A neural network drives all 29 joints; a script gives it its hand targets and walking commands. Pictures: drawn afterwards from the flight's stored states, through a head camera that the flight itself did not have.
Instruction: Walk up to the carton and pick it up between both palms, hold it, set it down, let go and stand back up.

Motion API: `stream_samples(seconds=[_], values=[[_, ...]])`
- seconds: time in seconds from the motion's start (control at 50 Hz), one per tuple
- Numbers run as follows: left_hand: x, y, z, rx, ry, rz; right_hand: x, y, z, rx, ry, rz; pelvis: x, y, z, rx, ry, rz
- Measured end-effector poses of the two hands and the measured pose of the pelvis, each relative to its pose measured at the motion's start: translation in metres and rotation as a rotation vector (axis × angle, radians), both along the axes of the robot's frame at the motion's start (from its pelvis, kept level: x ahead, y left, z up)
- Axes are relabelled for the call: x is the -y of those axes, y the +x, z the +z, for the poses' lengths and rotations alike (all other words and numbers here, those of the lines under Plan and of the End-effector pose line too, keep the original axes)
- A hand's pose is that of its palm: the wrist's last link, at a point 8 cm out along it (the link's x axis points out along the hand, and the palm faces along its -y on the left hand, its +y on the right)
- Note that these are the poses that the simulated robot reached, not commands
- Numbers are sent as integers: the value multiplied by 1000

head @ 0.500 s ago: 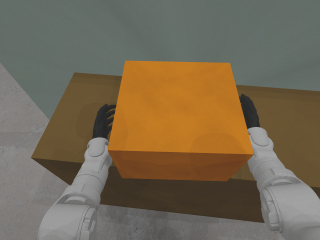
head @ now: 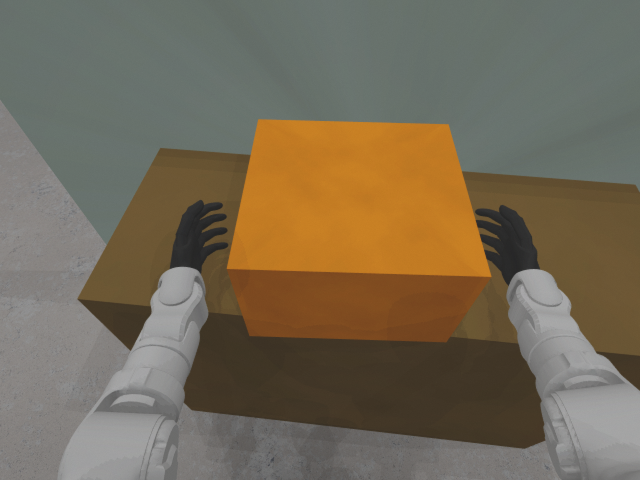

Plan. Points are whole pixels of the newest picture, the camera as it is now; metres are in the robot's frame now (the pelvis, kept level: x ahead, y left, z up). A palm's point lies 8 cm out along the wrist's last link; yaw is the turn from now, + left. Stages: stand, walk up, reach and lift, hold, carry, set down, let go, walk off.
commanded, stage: set down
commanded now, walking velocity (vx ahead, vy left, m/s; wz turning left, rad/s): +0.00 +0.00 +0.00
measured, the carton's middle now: (350, 228) +0.46 +0.00 +0.02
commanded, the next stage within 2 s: none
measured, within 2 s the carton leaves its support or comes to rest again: neither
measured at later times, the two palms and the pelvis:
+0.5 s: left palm (167, 315) +0.28 +0.22 +0.05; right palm (540, 323) +0.31 -0.23 +0.04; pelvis -0.02 +0.00 +0.00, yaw +0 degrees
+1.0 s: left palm (155, 354) +0.24 +0.22 +0.04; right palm (562, 373) +0.26 -0.24 +0.03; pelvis -0.02 +0.00 +0.00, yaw +0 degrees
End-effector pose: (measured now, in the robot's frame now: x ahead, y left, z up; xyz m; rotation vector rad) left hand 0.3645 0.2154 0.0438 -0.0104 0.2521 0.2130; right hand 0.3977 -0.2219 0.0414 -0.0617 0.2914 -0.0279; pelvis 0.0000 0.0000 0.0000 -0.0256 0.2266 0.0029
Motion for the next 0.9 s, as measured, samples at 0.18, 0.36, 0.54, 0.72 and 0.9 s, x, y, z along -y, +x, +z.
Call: stream_samples(seconds=[0.18,0.36,0.54,0.72,0.9], values=[[-6,-32,-5,-15,-3,22,-1,-30,-6,0,9,35,0,-12,-1,17,0,0],[-5,-64,-3,-19,-5,19,0,-57,-3,4,20,56,0,-18,0,56,0,1],[-3,-84,2,-25,-9,16,11,-90,-3,-1,41,38,0,-23,1,99,0,2],[-4,-103,2,-35,-7,28,17,-115,-5,-8,56,38,0,-24,1,124,1,2],[-5,-122,-5,-67,-7,42,20,-133,-6,-13,56,45,2,-21,2,144,4,3]])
